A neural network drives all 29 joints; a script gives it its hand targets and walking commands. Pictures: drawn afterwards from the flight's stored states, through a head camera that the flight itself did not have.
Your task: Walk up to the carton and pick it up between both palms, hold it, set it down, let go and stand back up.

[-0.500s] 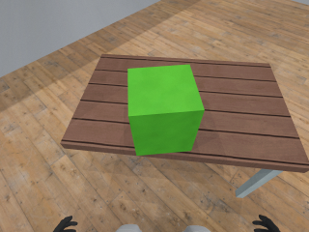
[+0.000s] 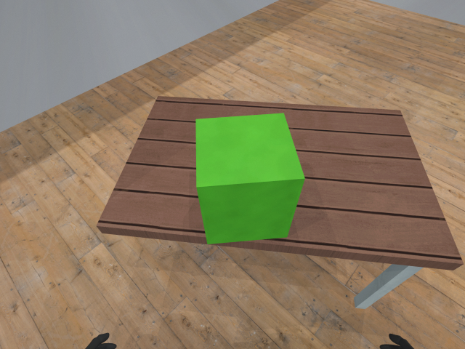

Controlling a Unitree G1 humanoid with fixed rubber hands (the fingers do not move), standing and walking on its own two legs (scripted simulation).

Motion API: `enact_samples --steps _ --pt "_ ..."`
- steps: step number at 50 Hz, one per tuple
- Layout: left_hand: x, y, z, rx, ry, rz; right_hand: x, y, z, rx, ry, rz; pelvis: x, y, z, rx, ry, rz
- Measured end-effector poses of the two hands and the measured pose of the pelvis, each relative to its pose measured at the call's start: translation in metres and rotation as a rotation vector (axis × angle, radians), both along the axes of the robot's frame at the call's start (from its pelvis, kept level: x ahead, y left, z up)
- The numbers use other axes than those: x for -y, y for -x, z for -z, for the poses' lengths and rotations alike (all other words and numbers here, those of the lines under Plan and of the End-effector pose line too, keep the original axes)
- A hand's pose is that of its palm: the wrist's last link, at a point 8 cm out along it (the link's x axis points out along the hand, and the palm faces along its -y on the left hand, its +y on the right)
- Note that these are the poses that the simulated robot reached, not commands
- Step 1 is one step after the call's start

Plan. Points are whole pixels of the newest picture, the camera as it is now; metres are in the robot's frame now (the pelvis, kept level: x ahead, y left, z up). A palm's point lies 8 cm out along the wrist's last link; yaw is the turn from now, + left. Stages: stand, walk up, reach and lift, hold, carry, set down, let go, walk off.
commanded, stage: stand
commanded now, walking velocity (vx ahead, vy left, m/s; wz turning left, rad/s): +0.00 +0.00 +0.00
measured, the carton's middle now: (243, 181) +0.49 +0.01 -0.08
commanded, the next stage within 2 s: walk up in 1.46 s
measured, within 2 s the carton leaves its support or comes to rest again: neither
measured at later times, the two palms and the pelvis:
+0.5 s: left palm out of the picture +0.08 +0.30 -0.12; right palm out of the picture +0.09 -0.29 -0.11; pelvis +0.00 +0.00 +0.00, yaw +0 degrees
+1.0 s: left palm out of the picture +0.08 +0.30 -0.12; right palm out of the picture +0.09 -0.29 -0.11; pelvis +0.01 +0.00 +0.00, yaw +0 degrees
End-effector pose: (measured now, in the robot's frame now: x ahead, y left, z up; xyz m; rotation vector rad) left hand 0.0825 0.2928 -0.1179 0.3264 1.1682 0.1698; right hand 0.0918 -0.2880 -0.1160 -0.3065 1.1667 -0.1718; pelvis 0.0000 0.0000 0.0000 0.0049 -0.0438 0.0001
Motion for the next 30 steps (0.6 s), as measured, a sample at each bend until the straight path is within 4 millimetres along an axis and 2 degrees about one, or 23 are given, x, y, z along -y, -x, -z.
enact_samples --steps 30 --pt "-0.0037 0.0059 -0.0004 -0.038 0.000 -0.019 0.0008 0.0040 -0.0021 -0.031 0.006 0.022 -0.0022 -0.0032 -0.0038 0.001 0.001 0.001"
